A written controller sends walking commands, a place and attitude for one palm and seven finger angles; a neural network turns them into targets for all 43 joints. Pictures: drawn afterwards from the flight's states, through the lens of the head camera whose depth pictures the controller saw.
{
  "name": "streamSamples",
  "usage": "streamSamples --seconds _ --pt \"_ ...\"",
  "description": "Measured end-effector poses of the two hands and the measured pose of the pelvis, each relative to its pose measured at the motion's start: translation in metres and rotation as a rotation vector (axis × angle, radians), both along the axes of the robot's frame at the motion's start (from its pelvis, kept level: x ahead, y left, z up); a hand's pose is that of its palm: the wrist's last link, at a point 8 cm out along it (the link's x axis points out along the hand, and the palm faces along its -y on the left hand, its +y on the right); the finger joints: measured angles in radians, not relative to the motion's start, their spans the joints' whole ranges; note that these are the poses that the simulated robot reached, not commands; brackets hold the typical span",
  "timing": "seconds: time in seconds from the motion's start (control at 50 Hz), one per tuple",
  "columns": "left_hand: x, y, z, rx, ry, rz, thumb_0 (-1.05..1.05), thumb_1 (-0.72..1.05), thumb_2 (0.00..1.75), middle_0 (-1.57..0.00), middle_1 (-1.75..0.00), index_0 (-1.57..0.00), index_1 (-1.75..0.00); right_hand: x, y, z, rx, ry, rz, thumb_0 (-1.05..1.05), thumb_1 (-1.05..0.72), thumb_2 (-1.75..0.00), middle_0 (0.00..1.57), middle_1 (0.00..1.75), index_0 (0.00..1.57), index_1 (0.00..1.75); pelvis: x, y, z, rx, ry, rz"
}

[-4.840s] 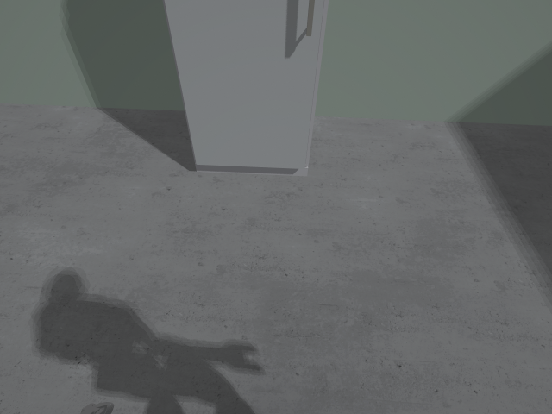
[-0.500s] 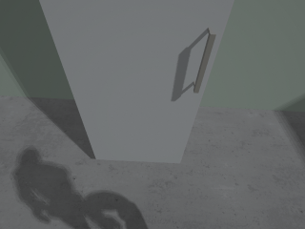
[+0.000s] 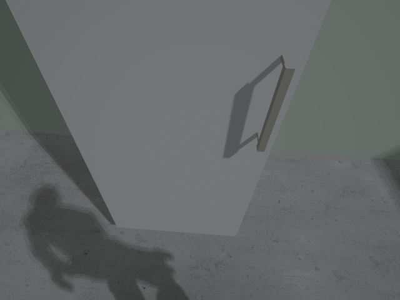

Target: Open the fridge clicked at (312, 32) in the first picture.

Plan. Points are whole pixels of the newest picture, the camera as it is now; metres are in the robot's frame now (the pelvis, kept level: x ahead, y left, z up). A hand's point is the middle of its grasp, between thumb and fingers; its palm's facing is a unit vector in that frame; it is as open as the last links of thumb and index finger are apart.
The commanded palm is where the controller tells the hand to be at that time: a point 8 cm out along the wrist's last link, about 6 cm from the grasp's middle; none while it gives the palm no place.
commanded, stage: come to a stop and stand still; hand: right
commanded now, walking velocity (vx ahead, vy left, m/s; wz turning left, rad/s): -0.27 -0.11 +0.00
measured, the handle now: (271, 108) +0.50 -0.12 +0.13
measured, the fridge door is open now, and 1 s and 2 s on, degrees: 0 0 0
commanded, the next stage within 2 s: look again from close up in 1.90 s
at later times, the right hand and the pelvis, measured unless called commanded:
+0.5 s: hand out of the picture +0.03 -0.25 -0.17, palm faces +0.03 +0.96 -0.26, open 7.4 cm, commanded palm none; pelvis -0.02 -0.05 +0.00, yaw +1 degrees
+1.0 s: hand out of the picture +0.00 -0.23 -0.16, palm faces +0.00 +0.98 -0.22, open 7.3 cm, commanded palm none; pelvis -0.01 -0.06 +0.01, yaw +0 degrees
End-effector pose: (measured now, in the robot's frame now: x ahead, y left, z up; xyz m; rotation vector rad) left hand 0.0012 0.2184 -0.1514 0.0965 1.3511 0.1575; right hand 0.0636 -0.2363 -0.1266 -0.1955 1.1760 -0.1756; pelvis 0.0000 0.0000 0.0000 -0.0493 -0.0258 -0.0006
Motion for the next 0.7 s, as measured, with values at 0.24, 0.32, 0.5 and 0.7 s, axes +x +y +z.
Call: streamSamples --seconds 0.24,0.32,0.5,0.7 --pt "0.01 -0.001 0.003 0.003 0.078 0.018 0.01 0.91 0.9 -0.19 -0.3 -0.19 -0.3 0.034 0.019 0.001 0.035 -0.015 0.0 -0.01 -0.91 -0.9 0.2 0.3 0.2 0.3 0.008 -0.002 0.004 0.034 0.007 -0.024" --pt "0.018 -0.005 0.008 0.043 0.023 0.007 0.01 0.91 0.9 -0.19 -0.3 -0.19 -0.3 0.015 -0.002 -0.008 0.034 0.014 -0.013 -0.01 -0.91 -0.9 0.2 0.3 0.2 0.3 -0.003 -0.016 0.001 0.044 0.008 -0.021" --pt "0.035 -0.033 0.013 0.055 -0.176 -0.028 0.01 0.91 0.9 -0.19 -0.3 -0.19 -0.3 -0.043 -0.058 -0.008 -0.016 0.091 -0.017 0.0 -0.91 -0.9 0.2 0.3 0.2 0.3 -0.015 -0.05 -0.005 0.034 -0.015 0.013" --pt "0.037 -0.054 0.01 0.004 -0.19 -0.064 0.0 0.92 0.9 -0.2 -0.3 -0.2 -0.3 -0.095 -0.066 0.006 -0.027 0.171 -0.036 0.0 -0.91 -0.9 0.2 0.3 0.2 0.3 -0.022 -0.064 0.003 0.035 0.002 0.012"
